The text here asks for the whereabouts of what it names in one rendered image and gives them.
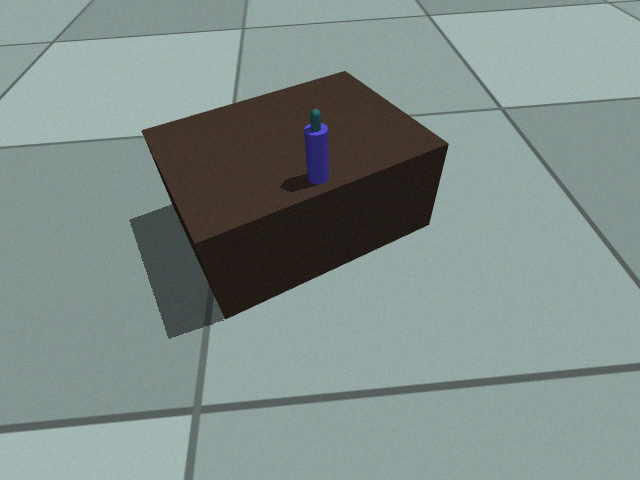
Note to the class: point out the bottle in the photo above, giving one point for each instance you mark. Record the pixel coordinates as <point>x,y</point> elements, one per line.
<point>316,143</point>

